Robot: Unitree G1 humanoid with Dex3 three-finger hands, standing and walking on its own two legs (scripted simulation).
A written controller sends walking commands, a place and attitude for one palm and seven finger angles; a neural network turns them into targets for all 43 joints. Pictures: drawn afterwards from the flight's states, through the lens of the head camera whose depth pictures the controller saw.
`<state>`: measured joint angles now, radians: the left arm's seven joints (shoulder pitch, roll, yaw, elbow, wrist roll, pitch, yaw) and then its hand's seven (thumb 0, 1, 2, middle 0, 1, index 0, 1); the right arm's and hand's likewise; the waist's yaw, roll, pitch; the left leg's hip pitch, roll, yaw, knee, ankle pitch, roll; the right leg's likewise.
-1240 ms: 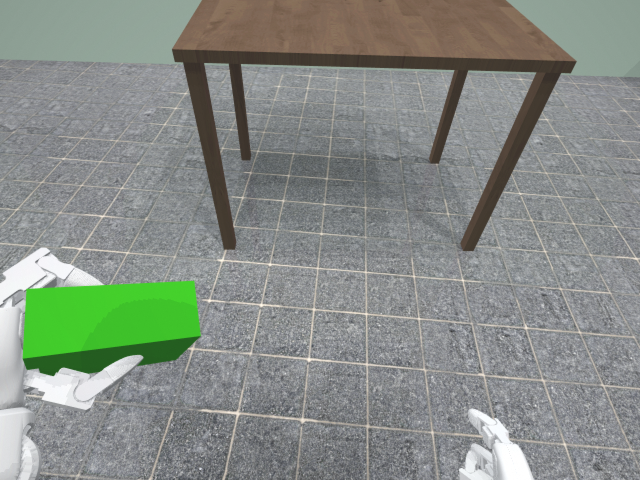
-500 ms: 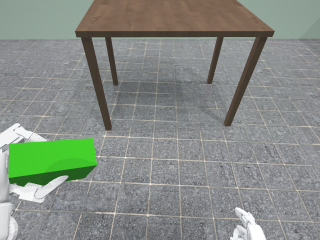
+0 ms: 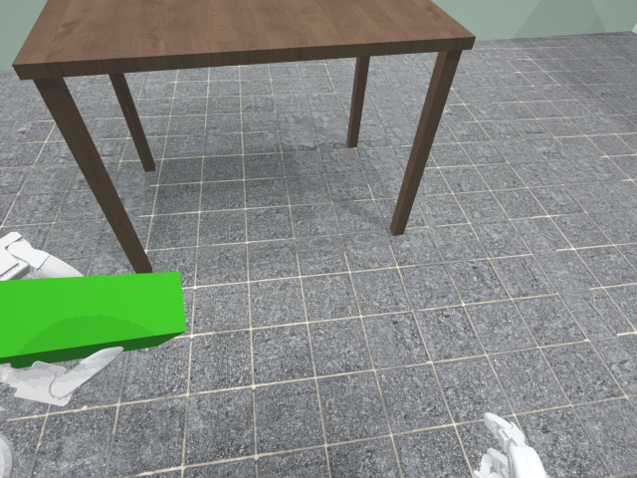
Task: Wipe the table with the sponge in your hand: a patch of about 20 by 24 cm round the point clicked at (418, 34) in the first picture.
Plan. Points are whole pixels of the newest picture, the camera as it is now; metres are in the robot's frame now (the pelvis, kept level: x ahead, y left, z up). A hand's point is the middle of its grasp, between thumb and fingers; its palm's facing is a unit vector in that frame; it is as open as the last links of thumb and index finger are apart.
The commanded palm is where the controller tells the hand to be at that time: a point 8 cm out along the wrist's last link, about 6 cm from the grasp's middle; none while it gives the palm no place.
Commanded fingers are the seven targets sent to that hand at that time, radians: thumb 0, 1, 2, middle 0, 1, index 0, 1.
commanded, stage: walk to a spot facing it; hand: left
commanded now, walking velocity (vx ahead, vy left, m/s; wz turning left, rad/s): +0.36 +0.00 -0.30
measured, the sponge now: (120, 317) +0.23 +0.21 +0.15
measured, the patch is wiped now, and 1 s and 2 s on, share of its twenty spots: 0.00 0.00 0.00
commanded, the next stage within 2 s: take the last steps up to it in 0.92 s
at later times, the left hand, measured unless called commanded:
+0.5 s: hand (254, 183) +0.41 +0.12 +0.17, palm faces +0.25 -0.83 -0.51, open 9.5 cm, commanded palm +0.34 +0.18 +0.19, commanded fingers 0.00 0.10 1.30 -1.20 -1.60 -1.20 -1.60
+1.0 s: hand (263, 94) +0.57 +0.13 +0.19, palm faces +0.36 -0.84 -0.40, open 9.5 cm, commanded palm +0.50 +0.18 +0.19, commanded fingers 0.00 0.10 1.30 -1.20 -1.60 -1.20 -1.60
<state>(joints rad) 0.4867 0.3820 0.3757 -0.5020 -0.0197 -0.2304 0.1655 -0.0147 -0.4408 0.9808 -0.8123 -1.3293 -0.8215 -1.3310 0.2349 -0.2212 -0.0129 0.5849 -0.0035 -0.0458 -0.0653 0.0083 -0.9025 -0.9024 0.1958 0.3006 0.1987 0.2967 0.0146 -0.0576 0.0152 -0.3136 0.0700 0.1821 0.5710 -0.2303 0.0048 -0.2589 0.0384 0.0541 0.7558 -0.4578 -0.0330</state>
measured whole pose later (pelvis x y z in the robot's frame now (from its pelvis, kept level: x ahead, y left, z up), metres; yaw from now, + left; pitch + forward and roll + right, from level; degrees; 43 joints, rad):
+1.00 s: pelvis +0.32 -0.09 +0.00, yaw -3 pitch -2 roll +1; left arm 0.36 0.41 0.38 -0.53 -0.02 -0.19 0.16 -0.01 -0.44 0.99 -0.81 -1.33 -0.82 -1.34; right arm 0.15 -0.11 0.03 0.58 0.00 -0.06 -0.03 0.01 -0.90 -0.90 0.20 0.30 0.20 0.30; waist -0.01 -0.04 0.09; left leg -0.35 0.07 0.16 0.61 -0.23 0.03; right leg -0.45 -0.07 -0.04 1.19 -0.50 0.01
